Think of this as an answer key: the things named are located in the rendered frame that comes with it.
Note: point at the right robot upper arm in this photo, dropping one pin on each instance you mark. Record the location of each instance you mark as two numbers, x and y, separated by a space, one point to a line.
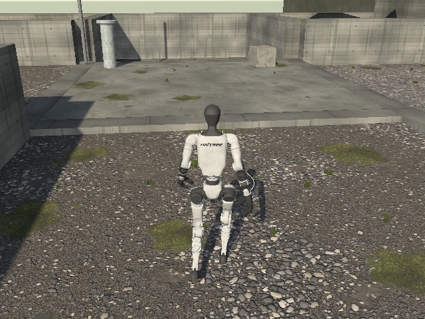
235 150

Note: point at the robot right forearm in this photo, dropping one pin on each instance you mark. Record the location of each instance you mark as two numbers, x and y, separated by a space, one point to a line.
243 181

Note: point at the robot left forearm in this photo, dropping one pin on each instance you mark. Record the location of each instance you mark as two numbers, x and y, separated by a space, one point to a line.
182 172

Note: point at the left robot hand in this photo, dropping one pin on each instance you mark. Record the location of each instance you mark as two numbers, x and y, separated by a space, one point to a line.
180 182

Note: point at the robot right shin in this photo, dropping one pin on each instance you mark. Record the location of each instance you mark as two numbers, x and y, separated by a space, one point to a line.
225 234

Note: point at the right robot thigh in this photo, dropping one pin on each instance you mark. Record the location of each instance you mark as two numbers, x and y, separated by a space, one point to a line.
228 194

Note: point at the left robot upper arm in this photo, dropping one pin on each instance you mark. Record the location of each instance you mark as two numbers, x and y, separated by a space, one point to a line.
188 150

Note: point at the right robot hand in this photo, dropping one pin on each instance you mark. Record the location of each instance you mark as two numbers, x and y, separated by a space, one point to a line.
248 205

